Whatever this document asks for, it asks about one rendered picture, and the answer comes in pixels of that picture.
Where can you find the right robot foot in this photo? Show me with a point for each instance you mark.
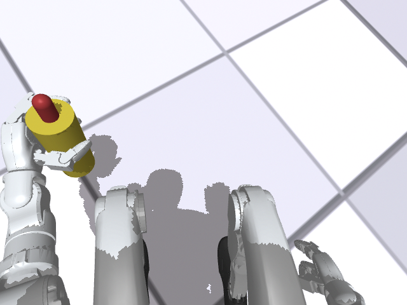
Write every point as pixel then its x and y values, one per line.
pixel 224 263

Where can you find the right robot hand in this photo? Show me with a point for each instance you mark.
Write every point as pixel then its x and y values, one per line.
pixel 314 276

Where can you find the bottle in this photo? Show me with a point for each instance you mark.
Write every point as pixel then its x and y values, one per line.
pixel 54 123

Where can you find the left robot hand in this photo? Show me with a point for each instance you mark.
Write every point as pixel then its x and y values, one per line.
pixel 22 150

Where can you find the left robot arm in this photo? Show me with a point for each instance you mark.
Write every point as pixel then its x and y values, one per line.
pixel 29 271

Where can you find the right robot arm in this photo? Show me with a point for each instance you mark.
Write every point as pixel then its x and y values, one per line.
pixel 339 292

